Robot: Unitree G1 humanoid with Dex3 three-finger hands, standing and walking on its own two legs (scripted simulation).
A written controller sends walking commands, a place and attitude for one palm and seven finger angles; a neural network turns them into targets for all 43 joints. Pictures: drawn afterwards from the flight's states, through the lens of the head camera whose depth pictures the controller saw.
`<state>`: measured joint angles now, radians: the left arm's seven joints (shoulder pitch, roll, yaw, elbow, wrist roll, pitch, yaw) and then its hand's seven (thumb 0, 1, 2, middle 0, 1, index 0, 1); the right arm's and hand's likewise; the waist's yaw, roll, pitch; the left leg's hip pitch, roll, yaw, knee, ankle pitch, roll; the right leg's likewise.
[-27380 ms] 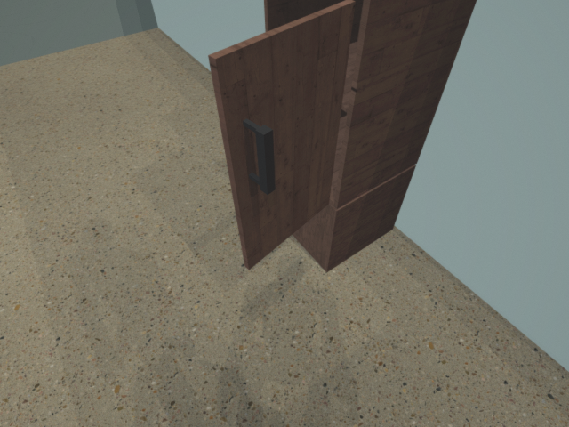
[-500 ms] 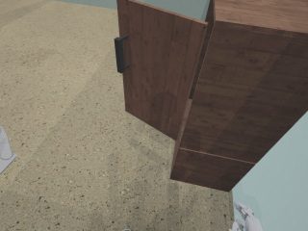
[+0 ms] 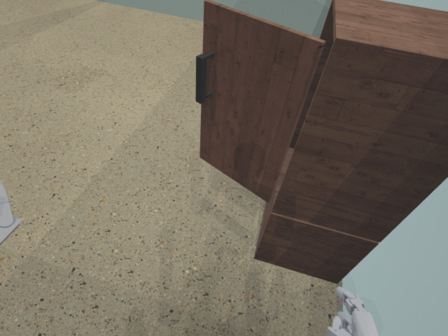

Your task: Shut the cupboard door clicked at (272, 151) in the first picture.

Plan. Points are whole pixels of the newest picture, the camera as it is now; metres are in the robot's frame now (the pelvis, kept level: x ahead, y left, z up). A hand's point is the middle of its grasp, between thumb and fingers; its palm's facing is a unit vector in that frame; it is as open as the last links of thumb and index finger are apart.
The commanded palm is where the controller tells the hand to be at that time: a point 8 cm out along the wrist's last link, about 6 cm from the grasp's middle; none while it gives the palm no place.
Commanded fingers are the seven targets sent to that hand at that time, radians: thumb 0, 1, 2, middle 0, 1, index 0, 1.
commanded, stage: step back with the hand held close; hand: left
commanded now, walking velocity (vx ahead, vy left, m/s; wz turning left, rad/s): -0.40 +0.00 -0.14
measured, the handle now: (205, 78) +0.82 +0.10 +0.06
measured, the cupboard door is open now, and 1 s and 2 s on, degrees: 66 66 66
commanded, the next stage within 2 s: stop stepping back and stand still in 0.32 s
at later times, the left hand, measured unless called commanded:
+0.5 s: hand out of the picture +0.11 +0.29 +0.17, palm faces +0.35 -0.85 -0.40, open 7.4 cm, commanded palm +0.09 +0.32 +0.19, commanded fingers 0.00 0.90 0.90 -0.20 -0.30 -0.20 -0.30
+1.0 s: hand out of the picture +0.05 +0.33 +0.18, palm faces +0.38 -0.86 -0.33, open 7.4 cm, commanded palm -0.01 +0.37 +0.19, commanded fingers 0.00 0.90 0.90 -0.20 -0.30 -0.20 -0.30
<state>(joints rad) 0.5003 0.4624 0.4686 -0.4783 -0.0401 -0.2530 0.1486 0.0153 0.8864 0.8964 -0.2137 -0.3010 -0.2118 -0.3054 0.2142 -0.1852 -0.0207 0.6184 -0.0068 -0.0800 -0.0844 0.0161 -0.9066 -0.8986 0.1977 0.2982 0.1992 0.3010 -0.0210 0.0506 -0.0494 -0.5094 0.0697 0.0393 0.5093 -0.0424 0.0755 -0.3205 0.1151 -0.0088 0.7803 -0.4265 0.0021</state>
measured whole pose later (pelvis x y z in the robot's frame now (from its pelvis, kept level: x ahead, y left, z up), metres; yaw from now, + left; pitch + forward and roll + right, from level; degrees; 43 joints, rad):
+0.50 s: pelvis -0.10 +0.04 -0.01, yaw -9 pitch +0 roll -4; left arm 0.60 0.45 0.45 -0.57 -0.05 -0.23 0.15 0.01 0.89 0.90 -0.21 -0.30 -0.21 -0.31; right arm 0.30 -0.22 -0.01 0.65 -0.01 -0.06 -0.07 0.02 -0.91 -0.90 0.20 0.30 0.20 0.30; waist 0.03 -0.04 -0.10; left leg -0.49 0.02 0.03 0.72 -0.33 -0.05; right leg -0.27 -0.02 0.04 0.58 -0.33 0.03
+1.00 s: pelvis -0.19 +0.09 +0.01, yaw -9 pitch +0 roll +0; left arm 0.46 0.37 0.38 -0.38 -0.04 -0.12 0.19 0.01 0.89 0.90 -0.21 -0.30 -0.21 -0.30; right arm 0.32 -0.23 0.00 0.69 0.00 -0.04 -0.09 0.02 -0.91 -0.90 0.20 0.30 0.20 0.30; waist 0.00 -0.02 -0.14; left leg -0.41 0.09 0.06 0.76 -0.36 -0.01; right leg -0.17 0.01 -0.11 0.48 -0.32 -0.07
